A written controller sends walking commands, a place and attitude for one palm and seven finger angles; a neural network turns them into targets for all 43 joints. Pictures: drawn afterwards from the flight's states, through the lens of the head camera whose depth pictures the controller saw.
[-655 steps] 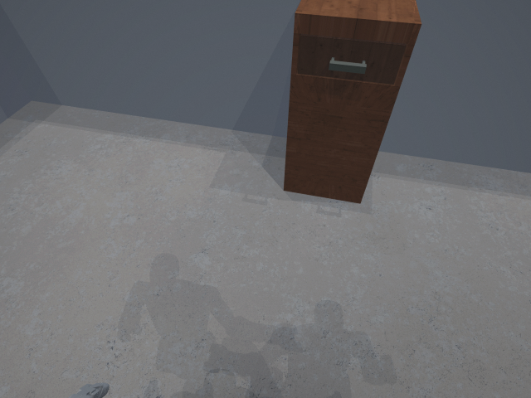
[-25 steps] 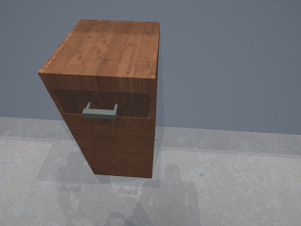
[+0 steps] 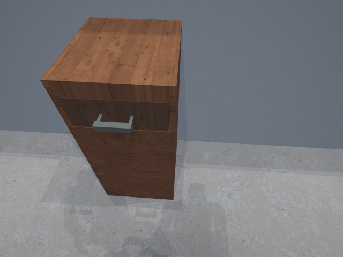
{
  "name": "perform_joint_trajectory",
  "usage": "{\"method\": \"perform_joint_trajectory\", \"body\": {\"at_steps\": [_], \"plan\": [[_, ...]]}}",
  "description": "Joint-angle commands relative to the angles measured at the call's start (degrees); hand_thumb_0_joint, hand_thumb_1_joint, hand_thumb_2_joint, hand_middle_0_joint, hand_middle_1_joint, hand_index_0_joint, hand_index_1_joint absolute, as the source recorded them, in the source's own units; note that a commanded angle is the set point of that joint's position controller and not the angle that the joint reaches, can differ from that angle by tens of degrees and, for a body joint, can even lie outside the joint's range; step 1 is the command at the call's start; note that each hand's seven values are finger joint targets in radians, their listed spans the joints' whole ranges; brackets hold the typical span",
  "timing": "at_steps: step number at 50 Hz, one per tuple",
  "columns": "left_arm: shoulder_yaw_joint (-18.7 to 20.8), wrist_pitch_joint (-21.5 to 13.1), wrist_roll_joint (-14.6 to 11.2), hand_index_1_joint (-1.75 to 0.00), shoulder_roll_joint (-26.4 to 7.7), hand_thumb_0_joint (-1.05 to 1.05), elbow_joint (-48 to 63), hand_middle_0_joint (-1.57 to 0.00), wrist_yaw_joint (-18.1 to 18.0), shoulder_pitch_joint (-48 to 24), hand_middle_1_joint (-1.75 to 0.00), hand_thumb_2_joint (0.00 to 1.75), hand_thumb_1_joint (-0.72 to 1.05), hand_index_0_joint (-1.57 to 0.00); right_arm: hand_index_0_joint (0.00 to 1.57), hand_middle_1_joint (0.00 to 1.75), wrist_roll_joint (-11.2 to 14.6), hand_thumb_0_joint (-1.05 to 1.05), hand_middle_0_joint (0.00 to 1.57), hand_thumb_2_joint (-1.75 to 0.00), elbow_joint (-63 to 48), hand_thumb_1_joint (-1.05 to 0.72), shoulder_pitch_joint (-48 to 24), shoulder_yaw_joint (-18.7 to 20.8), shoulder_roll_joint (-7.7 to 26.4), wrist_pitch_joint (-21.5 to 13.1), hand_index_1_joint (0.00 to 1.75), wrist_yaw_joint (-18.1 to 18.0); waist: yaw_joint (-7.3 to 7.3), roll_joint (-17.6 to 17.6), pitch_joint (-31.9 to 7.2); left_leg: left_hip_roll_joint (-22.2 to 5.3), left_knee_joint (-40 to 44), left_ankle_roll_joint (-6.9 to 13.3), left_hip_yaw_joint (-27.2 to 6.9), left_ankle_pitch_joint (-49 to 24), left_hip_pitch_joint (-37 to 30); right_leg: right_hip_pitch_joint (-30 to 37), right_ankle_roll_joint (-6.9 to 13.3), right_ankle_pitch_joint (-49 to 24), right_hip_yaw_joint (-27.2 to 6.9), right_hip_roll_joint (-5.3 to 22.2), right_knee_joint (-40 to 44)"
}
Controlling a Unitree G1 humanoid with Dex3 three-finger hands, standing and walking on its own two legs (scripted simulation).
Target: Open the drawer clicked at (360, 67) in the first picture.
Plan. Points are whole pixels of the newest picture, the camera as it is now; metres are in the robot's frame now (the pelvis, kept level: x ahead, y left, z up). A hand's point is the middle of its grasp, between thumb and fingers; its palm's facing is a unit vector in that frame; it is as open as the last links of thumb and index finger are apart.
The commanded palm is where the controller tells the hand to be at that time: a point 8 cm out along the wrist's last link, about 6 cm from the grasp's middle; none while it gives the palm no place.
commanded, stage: raise the hand with hooked fingers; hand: left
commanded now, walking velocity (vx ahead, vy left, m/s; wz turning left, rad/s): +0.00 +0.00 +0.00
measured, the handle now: (114, 122) +0.51 +0.24 -0.04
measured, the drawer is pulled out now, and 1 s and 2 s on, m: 0.00 0.00 0.00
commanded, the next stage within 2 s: move the hooked fingers above the handle in 1.84 s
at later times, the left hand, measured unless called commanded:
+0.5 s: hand (94, 250) +0.14 +0.19 -0.06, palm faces -0.01 -0.12 -0.99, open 9.4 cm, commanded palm +0.15 +0.21 +0.01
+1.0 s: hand (79, 202) +0.22 +0.23 +0.01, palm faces +0.06 -0.11 -0.99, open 12.4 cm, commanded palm +0.20 +0.24 +0.07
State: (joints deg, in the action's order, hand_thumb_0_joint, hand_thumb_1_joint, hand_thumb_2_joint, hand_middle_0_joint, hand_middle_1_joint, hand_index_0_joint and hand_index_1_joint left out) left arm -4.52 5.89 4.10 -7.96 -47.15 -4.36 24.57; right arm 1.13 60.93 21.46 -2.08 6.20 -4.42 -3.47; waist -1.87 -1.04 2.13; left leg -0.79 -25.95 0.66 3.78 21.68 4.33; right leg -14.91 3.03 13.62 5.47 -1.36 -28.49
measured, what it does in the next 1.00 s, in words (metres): stands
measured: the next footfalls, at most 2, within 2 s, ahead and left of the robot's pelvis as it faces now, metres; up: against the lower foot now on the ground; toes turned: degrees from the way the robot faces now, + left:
none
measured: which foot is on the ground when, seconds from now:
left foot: down 0.00-1.00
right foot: down 0.00-1.00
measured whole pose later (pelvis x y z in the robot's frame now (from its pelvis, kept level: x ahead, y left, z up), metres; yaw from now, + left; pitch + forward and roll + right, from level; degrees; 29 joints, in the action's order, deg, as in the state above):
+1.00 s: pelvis -0.04 +0.02 -0.01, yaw -1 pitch +5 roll +1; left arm -5.0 3.1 58.7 -19.8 -2.4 -20.1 9.9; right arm -1.5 35.7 9.8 2.3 15.9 5.7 -0.9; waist -2.8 -2.5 -1.3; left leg 1.7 -34.6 2.4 4.9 22.0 17.6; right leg -28.0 2.0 12.6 2.9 0.9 -35.6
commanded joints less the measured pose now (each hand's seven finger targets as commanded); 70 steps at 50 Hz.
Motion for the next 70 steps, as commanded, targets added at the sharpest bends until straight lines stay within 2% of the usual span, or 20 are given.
{"method": "perform_joint_trajectory", "body": {"at_steps": [1, 2, 4, 6, 9, 11, 14, 16, 20, 22, 26, 30, 33, 37, 42, 44, 45, 47, 57, 70], "plan": [[-4.91, -1.20, 5.39, -0.36, -1.69, 0.00, 43.74, -0.21, -8.24, -7.34, -0.36, 0.86, 0.81, -0.21, 0.20, 0.30, 3.22, 0.00, 0.20, -0.90, -17.64, -0.90, -8.02, 3.92, 10.53, -14.88, 0.30, -2.81, 1.94, -6.08, -7.21, -1.70, 2.33, 0.44, -4.32, -34.12, 7.47, -1.40, -0.96, -4.51, -3.87, 1.73, -3.23], [-7.41, -1.78, 8.48, -0.37, -2.23, 0.00, 49.42, -0.21, -8.40, -9.64, -0.37, 0.85, 0.78, -0.21, 0.20, 0.30, 2.86, 0.00, 0.20, -0.90, -20.72, -0.90, -10.22, 4.24, 12.41, -15.91, 0.30, -2.42, 2.33, 1.97, -4.23, -1.10, 0.26, 1.28, -5.88, -27.66, 9.84, -3.69, -0.74, -6.88, -4.88, 1.59, -1.90], [-9.00, -3.17, 20.12, -0.40, -5.56, 0.00, 52.36, -0.21, -10.77, -8.50, -0.40, 0.83, 0.74, -0.21, 0.20, 0.30, -0.39, 0.00, 0.20, -0.90, -23.60, -0.90, -10.79, 4.32, 15.81, -16.02, 0.30, -1.57, 3.78, 11.04, -8.26, 1.31, -4.47, 2.29, -6.55, -19.47, 13.51, -7.31, -0.21, -4.61, -7.11, 1.86, -2.51], [-9.73, -3.69, 32.89, -0.43, -5.60, 0.00, 52.04, -0.22, -14.59, -6.18, -0.43, 0.81, 0.69, -0.22, 0.20, 0.30, -3.04, 0.00, 0.20, -0.90, -29.12, -0.90, -11.75, 5.10, 15.84, -13.27, 0.30, 0.23, 3.62, 10.78, -11.64, 3.78, -7.88, 1.32, -6.03, -15.32, 15.37, -10.05, 0.28, 4.68, -8.41, 1.29, -3.09], [-5.97, -3.99, 46.57, -0.48, -5.26, 0.00, 43.70, -0.22, -18.94, 13.87, -0.48, 0.78, 0.62, -0.22, 0.20, 0.30, -4.75, 0.00, 0.20, -0.90, -35.54, -0.90, -17.64, 6.37, 16.06, -4.40, 0.30, 3.96, -2.27, 16.21, -5.90, 4.12, -7.59, 0.26, -4.20, -8.48, 24.45, -7.82, 1.34, 7.23, -9.18, 1.09, -2.27], [-2.51, -6.69, 52.02, -0.51, -7.93, 0.00, 46.39, -0.22, -20.07, 15.16, -0.51, 0.76, 0.57, -0.22, 0.20, 0.30, -3.71, 0.00, 0.20, -0.90, -39.04, -0.90, -20.78, 5.80, 15.33, 1.32, 0.30, 6.66, -5.36, 15.28, -9.67, 4.24, -8.16, -0.32, -2.76, -9.74, 28.88, -3.34, 1.85, 0.39, -10.97, 1.28, -6.31], [1.32, -8.56, 57.68, -0.55, -11.87, 0.00, 51.90, -0.23, -23.37, 9.95, -0.55, 0.73, 0.50, -0.23, 0.20, 0.30, -2.61, 0.00, 0.20, -0.90, -42.89, -0.90, -25.05, 5.12, 13.66, 6.08, 0.30, 8.43, -6.67, 4.49, -12.40, 4.85, -9.31, -0.34, -1.72, -10.39, 27.74, -2.25, 2.78, -2.16, -12.37, 1.04, -9.08], [1.04, -7.24, 60.77, -0.58, -12.18, 0.00, 55.85, -0.23, -26.21, 1.30, -0.58, 0.71, 0.46, -0.23, 0.20, 0.30, -2.85, 0.00, 0.20, -0.90, -43.42, -0.90, -25.56, 5.13, 12.87, 8.47, 0.30, 8.58, -6.16, -0.10, -14.25, 5.10, -10.52, -0.24, -2.04, -10.20, 26.27, -4.67, 3.02, -1.90, -13.31, 0.43, -10.24], [0.71, -4.53, 64.78, -0.64, -13.18, 0.00, 55.97, -0.24, -30.16, -14.49, -0.64, 0.67, 0.36, -0.24, 0.20, 0.30, -3.44, 0.00, 0.20, -0.90, -41.52, -0.90, -24.25, 5.03, 11.70, 9.51, 0.30, 6.86, -3.35, 2.79, -17.38, 5.07, -12.81, 0.77, -3.41, -8.53, 25.32, -7.40, 2.17, -1.52, -16.16, -0.03, -9.66], [0.74, -3.70, 64.42, -0.68, -13.91, 0.00, 55.08, -0.24, -30.56, -17.51, -0.68, 0.65, 0.32, -0.24, 0.20, 0.30, -3.72, 0.00, 0.20, -0.90, -40.70, -0.90, -23.30, 5.21, 11.13, 8.83, 0.30, 5.96, -2.07, 0.78, -19.82, 5.03, -13.52, 1.11, -3.32, -7.61, 22.71, -7.42, 1.62, -0.07, -16.13, 0.64, -8.38], [-1.56, -3.11, 60.02, -0.74, -14.14, 0.00, 56.33, -0.25, -26.51, -27.20, -0.74, 0.61, 0.22, -0.25, 0.20, 0.30, -4.30, 0.00, 0.20, -0.90, -38.90, -0.90, -24.53, 4.47, 11.14, 8.24, 0.30, 3.67, 1.25, 1.15, -17.99, 4.74, -12.78, 1.82, -3.66, -6.13, 21.22, -6.42, 0.25, 0.14, -13.67, 1.25, -5.92], [-2.63, -2.55, 56.92, -0.80, -13.14, 0.00, 52.72, -0.25, -20.33, -23.48, -0.80, 0.57, 0.13, -0.25, 0.20, 0.30, -3.95, 0.00, 0.20, -0.90, -38.06, -0.90, -24.35, 3.44, 11.20, 7.81, 0.30, 2.70, -0.02, 2.43, -16.54, 4.15, -9.23, 1.60, -3.69, -5.99, 21.61, -2.20, -0.11, 0.84, -11.09, 1.67, -3.96], [-0.65, -2.79, 56.23, -0.84, -15.05, 0.00, 50.68, -0.26, -16.82, -19.37, -0.84, 0.54, 0.06, -0.26, 0.20, 0.30, -3.51, 0.00, 0.20, -0.90, -38.03, -0.90, -23.48, 2.99, 11.39, 7.50, 0.30, 2.67, -1.82, 4.60, -14.40, 3.49, -6.67, 1.24, -3.50, -6.21, 23.11, 0.41, -0.14, 1.39, -10.17, 2.08, -2.95], [3.84, -4.06, 56.27, -0.90, -18.41, 0.00, 53.01, -0.27, -16.03, -16.86, -0.90, 0.50, -0.03, -0.27, 0.20, 0.30, -3.28, 0.00, 0.20, -0.90, -38.12, -0.90, -22.45, 3.28, 11.77, 7.12, 0.30, 2.89, -3.73, 3.98, -15.83, 3.12, -4.52, 1.07, -3.76, -8.61, 23.64, 4.51, 0.29, -1.19, -10.09, 2.10, -3.49], [6.66, -4.59, 56.19, -0.98, -20.26, 0.00, 56.62, -0.27, -18.43, -19.19, -0.98, 0.45, -0.15, -0.27, 0.20, 0.30, -3.03, 0.00, 0.20, -0.90, -37.22, -0.90, -21.48, 4.48, 12.54, 6.89, 0.30, 2.95, -3.52, 1.70, -17.52, 3.01, -3.36, 1.00, -4.27, -12.30, 22.05, 5.92, 0.64, -5.89, -9.81, 1.90, -4.16], [6.22, -4.37, 55.65, -1.00, -20.31, 0.00, 57.19, -0.28, -18.97, -21.58, -1.00, 0.43, -0.20, -0.28, 0.20, 0.30, -2.79, 0.00, 0.20, -0.90, -36.71, -0.90, -21.32, 5.02, 12.98, 6.81, 0.30, 2.85, -2.86, 0.78, -17.66, 3.00, -3.17, 1.04, -4.14, -13.00, 20.58, 5.38, 0.54, -7.09, -9.71, 2.00, -3.70], [6.65, -4.07, 55.35, -1.02, -20.84, 0.00, 58.18, -0.28, -19.19, -23.94, -1.02, 0.42, -0.22, -0.28, 0.20, 0.30, -2.72, 0.00, 0.20, -0.90, -37.01, -0.90, -21.69, 5.07, 13.24, 6.86, 0.30, 2.71, -2.41, 2.76, -17.69, 3.02, -3.05, 1.17, -4.52, -12.56, 20.87, 5.34, 0.42, -6.26, -9.67, 1.82, -3.58], [5.32, -3.69, 55.21, -1.05, -20.22, 0.00, 57.25, -0.28, -18.91, -25.29, -1.05, 0.40, -0.27, -0.28, 0.20, 0.30, -2.51, 0.00, 0.20, -0.90, -36.17, -0.90, -21.39, 5.42, 13.52, 6.70, 0.30, 2.57, -2.31, 0.70, -17.34, 2.92, -2.34, 1.02, -4.38, -12.76, 19.31, 4.56, 0.44, -5.89, -8.92, 1.92, -3.31], [4.33, -1.00, 54.17, -1.20, -22.69, 0.00, 55.78, -0.30, -11.85, -33.98, -1.20, 0.30, -0.50, -0.30, 0.20, 0.30, -1.71, 0.00, 0.20, -0.90, -35.05, -0.90, -21.88, 4.62, 13.96, 7.33, 0.30, 1.77, -2.87, -0.46, -15.16, 2.40, 1.20, 0.42, -4.23, -17.83, 14.06, 7.03, 0.51, -9.70, -6.70, 1.60, -0.89], [6.48, -1.96, 52.34, -1.20, -27.99, 0.00, 53.03, -0.30, -3.88, -47.36, -1.20, 0.30, -0.50, -0.30, 0.20, 0.30, -1.39, 0.00, 0.20, -0.90, -34.05, -0.90, -21.45, 3.28, 13.87, 8.63, 0.30, 1.44, -2.39, -0.98, -17.41, 2.23, 3.27, -0.52, -4.71, -25.50, 9.85, 11.71, 0.41, -16.48, -5.22, 1.35, 1.30]]}}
